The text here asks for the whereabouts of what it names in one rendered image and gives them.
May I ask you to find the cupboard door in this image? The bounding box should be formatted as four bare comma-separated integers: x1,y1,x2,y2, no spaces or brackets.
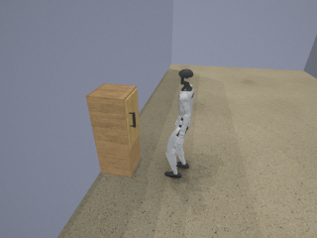
125,88,140,150

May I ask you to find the left robot hand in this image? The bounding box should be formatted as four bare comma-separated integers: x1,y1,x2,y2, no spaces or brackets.
173,136,184,151

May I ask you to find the left robot forearm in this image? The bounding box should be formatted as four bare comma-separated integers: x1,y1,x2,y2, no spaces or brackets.
178,114,189,138

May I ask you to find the handle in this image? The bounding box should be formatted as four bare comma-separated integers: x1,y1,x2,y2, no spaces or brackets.
129,112,136,128

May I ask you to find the right robot hand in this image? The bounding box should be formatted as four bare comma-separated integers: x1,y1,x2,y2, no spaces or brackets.
174,115,181,126

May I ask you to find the left robot foot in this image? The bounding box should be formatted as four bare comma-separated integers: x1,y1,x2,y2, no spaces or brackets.
164,172,181,179

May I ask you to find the left robot upper arm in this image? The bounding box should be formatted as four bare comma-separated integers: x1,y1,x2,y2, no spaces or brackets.
179,92,191,119

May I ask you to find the humanoid robot torso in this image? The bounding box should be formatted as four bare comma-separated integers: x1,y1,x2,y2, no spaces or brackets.
177,88,194,131

